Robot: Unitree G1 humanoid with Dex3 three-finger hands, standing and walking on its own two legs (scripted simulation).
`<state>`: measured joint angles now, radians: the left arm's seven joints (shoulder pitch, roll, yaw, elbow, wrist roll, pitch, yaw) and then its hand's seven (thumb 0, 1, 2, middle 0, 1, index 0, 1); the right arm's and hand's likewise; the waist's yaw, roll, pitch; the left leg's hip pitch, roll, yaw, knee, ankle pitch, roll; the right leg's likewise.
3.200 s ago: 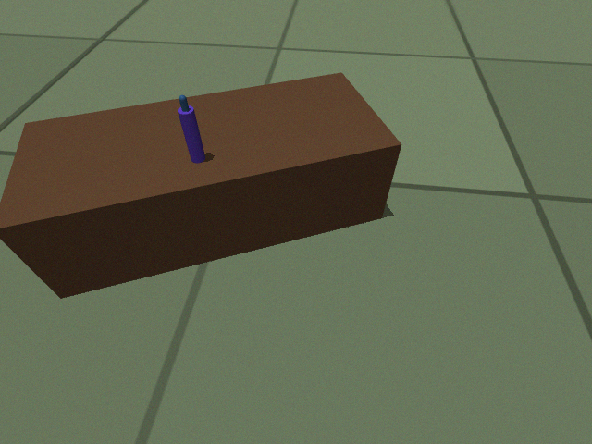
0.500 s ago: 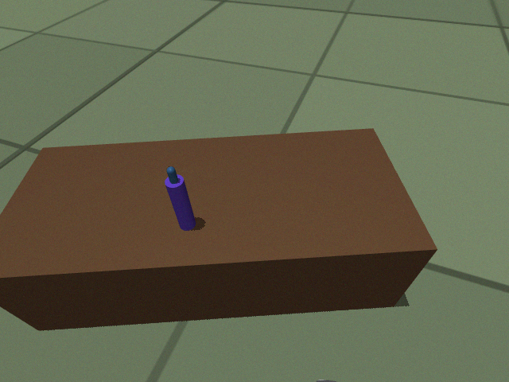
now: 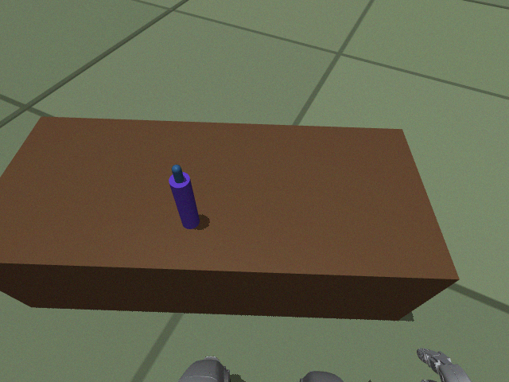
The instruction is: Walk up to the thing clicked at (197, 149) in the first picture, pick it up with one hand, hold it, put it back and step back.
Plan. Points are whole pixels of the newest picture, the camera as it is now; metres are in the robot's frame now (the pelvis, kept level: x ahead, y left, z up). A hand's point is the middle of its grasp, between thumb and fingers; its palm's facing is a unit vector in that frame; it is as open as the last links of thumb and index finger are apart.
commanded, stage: walk up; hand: left
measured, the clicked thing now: (184, 197) +0.56 +0.21 -0.20
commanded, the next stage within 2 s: stand in 1.24 s
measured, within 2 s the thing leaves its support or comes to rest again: neither
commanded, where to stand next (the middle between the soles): +0.09 +0.01 m, yaw -1 degrees
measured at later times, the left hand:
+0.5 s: hand out of the picture +0.12 +0.26 -0.12, palm faces -0.04 -0.92 -0.38, open 7.4 cm
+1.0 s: hand out of the picture +0.12 +0.26 -0.13, palm faces -0.04 -0.94 -0.35, open 7.4 cm
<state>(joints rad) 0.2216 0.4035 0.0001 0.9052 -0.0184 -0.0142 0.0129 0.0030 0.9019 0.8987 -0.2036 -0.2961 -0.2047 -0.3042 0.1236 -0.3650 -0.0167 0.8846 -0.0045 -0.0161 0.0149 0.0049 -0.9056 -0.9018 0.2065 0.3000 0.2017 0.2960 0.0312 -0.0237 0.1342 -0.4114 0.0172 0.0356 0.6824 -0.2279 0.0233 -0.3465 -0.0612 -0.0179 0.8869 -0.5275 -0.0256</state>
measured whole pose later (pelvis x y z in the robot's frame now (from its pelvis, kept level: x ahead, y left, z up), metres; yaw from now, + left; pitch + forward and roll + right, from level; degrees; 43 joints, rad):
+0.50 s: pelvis +0.02 +0.00 +0.02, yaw -1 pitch -3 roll -1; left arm 0.09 0.39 -0.01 1.09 0.00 -0.02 0.00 0.00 0.90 0.90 -0.20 -0.30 -0.20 -0.30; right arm 0.08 -0.36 -0.01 1.13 0.00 0.01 0.03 0.01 -0.91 -0.90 0.21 0.30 0.20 0.30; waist 0.00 0.01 0.08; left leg -0.26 0.02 0.02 0.45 -0.14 0.00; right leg -0.13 -0.04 -0.03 0.44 -0.26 0.03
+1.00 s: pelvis +0.04 +0.00 +0.03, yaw -1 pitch -2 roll +0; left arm 0.08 0.36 0.00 1.15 0.01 -0.01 0.00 0.00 0.90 0.90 -0.20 -0.30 -0.20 -0.30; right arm 0.05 -0.35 -0.02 1.15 -0.01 0.01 0.02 0.00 -0.91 -0.90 0.21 0.30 0.20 0.30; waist 0.00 0.00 0.06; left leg -0.20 0.02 0.03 0.36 -0.12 0.00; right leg -0.07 -0.05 -0.03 0.33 -0.22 0.04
